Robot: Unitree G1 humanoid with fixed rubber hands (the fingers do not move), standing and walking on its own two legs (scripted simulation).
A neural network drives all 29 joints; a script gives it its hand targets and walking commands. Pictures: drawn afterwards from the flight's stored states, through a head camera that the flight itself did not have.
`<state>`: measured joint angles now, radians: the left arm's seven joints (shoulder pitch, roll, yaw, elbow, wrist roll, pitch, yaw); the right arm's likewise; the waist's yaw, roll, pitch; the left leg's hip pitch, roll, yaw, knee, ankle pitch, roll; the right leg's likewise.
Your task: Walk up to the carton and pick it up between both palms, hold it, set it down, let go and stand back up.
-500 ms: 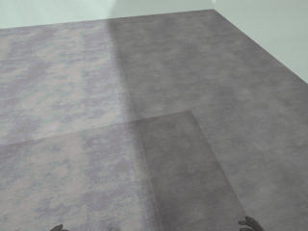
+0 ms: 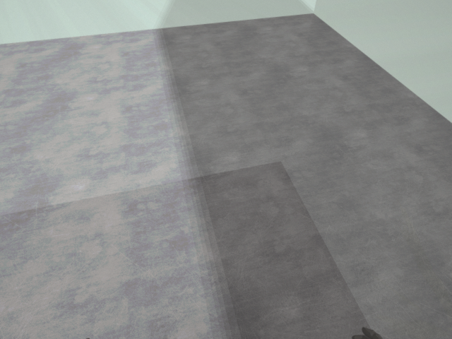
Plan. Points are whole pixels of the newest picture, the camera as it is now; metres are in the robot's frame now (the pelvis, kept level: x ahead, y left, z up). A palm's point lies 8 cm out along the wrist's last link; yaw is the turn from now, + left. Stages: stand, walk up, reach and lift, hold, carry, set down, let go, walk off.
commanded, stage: stand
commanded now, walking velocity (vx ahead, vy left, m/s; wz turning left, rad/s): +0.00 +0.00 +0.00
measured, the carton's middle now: out of the picture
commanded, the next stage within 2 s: walk up in 0.50 s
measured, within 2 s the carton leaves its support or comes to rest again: neither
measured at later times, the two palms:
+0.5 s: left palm out of the picture +0.08 +0.29 -0.09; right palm out of the picture +0.09 -0.27 -0.10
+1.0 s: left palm out of the picture -0.02 +0.39 -0.12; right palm out of the picture +0.07 -0.25 -0.10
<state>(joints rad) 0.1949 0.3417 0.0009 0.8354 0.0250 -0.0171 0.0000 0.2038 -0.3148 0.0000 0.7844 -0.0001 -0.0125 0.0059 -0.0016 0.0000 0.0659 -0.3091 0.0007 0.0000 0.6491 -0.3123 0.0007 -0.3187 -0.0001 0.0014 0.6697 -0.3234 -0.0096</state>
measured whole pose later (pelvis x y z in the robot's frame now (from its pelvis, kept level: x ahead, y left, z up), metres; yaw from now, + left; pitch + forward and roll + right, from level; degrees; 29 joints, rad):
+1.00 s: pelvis -0.06 +0.05 -0.01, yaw +13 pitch -3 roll -2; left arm 0.16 0.43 0.05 0.91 0.02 0.01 0.01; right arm 0.21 -0.41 -0.04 0.87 0.00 0.09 0.11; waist -0.06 -0.01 0.06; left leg -0.37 0.06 0.00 0.77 -0.37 0.01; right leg -0.37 -0.14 -0.14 0.75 -0.35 0.00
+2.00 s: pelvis -0.25 +0.14 +0.01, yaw +48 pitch -1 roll -2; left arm 0.16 0.45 0.06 0.91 0.02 -0.02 0.04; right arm 0.23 -0.40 -0.04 0.86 0.00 0.09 0.15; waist -0.02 0.04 0.07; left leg -0.45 0.03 -0.03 0.88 -0.33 0.02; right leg -0.32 -0.11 -0.21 0.56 -0.22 -0.01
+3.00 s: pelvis -0.28 +0.33 +0.01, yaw +72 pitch +0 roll +0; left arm 0.16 0.42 0.06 0.91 0.01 -0.07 -0.01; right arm 0.26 -0.41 -0.04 0.86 0.00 0.03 0.06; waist -0.03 0.02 0.06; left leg -0.31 -0.05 -0.04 0.81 -0.41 0.04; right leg -0.32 -0.04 -0.07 0.58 -0.22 0.00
